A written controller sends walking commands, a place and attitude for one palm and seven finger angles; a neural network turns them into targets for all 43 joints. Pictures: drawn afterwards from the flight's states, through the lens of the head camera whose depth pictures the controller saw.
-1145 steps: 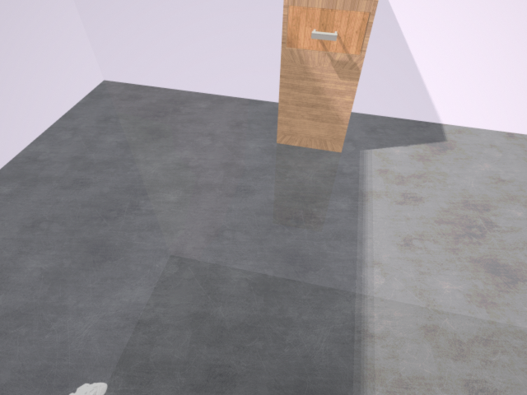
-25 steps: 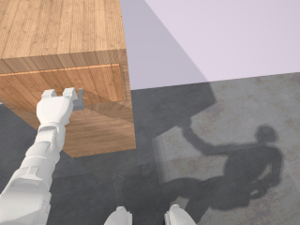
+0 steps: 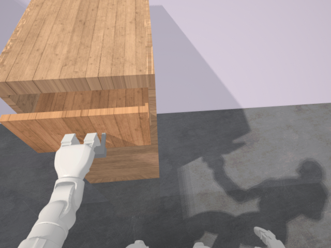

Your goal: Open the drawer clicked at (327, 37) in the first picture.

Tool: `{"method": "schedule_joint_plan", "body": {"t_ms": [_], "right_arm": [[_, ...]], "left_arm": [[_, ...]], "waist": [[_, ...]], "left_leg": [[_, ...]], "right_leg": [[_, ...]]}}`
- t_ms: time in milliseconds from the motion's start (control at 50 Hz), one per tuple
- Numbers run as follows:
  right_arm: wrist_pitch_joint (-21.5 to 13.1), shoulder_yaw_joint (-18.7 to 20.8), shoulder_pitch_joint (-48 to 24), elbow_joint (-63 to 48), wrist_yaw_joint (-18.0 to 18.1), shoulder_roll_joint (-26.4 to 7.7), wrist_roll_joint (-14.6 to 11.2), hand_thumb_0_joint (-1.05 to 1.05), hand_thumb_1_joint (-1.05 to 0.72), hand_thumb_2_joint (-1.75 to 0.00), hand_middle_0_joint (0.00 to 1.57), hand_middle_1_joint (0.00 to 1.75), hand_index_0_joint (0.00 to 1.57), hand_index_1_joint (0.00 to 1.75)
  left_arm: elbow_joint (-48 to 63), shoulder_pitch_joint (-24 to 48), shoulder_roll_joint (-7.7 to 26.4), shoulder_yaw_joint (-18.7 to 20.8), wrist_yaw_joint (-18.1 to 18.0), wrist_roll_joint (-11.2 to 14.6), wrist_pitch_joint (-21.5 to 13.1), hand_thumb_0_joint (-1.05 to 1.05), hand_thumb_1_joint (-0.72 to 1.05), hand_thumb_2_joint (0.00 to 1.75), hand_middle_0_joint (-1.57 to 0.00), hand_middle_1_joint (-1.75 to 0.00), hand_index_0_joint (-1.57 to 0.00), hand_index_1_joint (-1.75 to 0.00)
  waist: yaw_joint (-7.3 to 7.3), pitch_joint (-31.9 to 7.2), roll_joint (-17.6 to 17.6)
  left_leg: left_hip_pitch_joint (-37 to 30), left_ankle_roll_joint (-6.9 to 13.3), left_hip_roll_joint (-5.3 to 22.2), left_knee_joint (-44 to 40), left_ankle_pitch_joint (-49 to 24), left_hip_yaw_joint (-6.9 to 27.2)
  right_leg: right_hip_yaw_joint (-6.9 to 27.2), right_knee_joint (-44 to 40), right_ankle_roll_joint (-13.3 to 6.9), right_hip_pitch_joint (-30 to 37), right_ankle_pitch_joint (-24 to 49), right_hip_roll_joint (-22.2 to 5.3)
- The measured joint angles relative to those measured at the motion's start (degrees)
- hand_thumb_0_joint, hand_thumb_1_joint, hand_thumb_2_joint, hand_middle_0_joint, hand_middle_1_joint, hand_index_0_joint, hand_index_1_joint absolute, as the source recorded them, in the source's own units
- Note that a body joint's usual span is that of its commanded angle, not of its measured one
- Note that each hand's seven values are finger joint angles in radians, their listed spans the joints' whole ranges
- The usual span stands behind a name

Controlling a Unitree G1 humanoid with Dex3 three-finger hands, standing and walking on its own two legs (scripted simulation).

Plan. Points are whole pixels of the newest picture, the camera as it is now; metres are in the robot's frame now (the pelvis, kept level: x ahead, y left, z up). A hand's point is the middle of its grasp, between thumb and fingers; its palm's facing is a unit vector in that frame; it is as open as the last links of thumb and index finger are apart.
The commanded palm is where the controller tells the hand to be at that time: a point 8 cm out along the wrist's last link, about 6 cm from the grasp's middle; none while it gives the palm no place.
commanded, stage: pull the drawer open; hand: left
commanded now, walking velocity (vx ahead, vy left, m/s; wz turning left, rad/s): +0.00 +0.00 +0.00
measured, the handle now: (84, 145) +0.38 +0.24 -0.03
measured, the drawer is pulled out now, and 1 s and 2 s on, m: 0.08 0.20 0.30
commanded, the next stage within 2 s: open the thumb to release the handle in 1.98 s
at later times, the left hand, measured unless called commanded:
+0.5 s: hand (81, 185) +0.28 +0.23 -0.05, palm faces -0.06 -0.07 -1.00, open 5.7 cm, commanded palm +0.24 +0.23 +0.00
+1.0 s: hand (77, 214) +0.21 +0.22 -0.05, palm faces -0.05 -0.08 -1.00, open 5.7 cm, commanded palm +0.18 +0.23 +0.00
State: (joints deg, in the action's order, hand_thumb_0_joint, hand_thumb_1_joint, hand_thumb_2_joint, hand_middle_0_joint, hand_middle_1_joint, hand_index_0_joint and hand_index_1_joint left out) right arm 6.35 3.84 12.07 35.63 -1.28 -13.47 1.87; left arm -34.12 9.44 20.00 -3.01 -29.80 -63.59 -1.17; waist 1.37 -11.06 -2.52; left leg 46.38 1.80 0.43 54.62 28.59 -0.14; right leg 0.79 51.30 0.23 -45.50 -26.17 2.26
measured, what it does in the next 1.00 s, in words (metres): stands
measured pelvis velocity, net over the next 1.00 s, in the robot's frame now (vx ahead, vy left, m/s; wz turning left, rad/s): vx -0.02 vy -0.02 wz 0.00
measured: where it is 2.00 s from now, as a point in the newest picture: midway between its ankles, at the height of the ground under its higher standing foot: outside the picture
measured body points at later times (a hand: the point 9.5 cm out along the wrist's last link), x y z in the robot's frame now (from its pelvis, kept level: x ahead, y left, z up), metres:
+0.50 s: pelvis -0.01 -0.01 +0.00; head +0.06 -0.02 +0.44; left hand +0.27 +0.23 +0.00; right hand +0.12 -0.27 -0.12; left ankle -0.03 +0.10 -0.68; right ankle -0.02 -0.13 -0.68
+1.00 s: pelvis -0.02 -0.02 -0.01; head +0.04 -0.03 +0.44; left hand +0.20 +0.22 +0.00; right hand +0.16 -0.26 -0.11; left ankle -0.03 +0.10 -0.68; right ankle -0.02 -0.13 -0.68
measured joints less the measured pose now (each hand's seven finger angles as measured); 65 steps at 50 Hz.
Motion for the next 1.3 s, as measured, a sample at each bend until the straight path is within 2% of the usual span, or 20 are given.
{"method": "schedule_joint_plan", "body": {"t_ms": [160,340,620,1300], "right_arm": [[-0.3,-0.5,-1.2,-0.5,0.4,0.3,-0.1,0.0,-0.91,-0.9,0.2,0.3,0.2,0.3],[-0.8,-1.0,-0.1,-0.9,0.6,0.7,-0.1,0.01,-0.91,-0.9,0.2,0.3,0.2,0.3],[-1.6,-0.4,0.1,-0.5,0.2,-0.2,0.2,0.01,-0.91,-0.9,0.2,0.3,0.2,0.3],[-2.4,-1.8,-3.5,-4.0,-0.2,0.8,1.2,0.01,-0.91,-0.9,0.2,0.3,0.2,0.3]], "left_arm": [[1.6,-1.6,-0.3,-0.9,0.4,-0.2,0.9,0.02,0.7,0.82,-0.33,-1.34,-0.42,-1.35],[4.8,-6.2,0.0,0.5,1.2,0.6,0.5,0.03,0.7,0.8,-0.31,-1.34,-0.42,-1.34],[11.8,-15.5,-0.4,1.3,-0.9,0.6,-0.4,0.03,0.69,0.82,-0.32,-1.35,-0.42,-1.34],[25.0,-32.5,-1.5,-0.4,-2.9,-0.2,-1.3,0.05,0.68,0.8,-0.31,-1.34,-0.42,-1.34]], "waist": [[-0.65,0.2,0.0],[-0.06,0.3,0.0],[-0.02,0.2,0.0],[-2.45,0.1,0.1]], "left_leg": [[-0.2,-0.3,-0.1,0.8,0.1,0.4],[-1.1,-0.7,0.3,0.6,0.0,0.0],[-1.4,-0.9,0.6,1.6,0.5,-0.4],[-0.8,-1.6,0.3,4.7,1.4,0.1]], "right_leg": [[-0.4,1.2,-0.3,0.1,-0.5,-0.1],[0.0,1.5,-0.7,0.6,-0.4,0.3],[0.3,3.1,-1.0,0.4,-0.9,0.6],[-0.3,7.1,-1.6,-0.4,-2.5,0.3]]}}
